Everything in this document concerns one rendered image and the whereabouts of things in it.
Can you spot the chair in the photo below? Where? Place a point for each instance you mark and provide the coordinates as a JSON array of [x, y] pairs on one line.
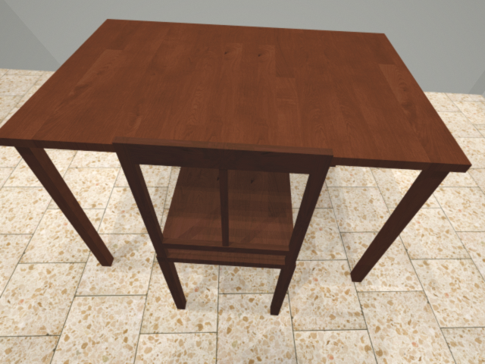
[[231, 204]]

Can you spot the table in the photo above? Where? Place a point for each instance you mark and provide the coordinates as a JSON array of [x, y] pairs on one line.
[[345, 91]]

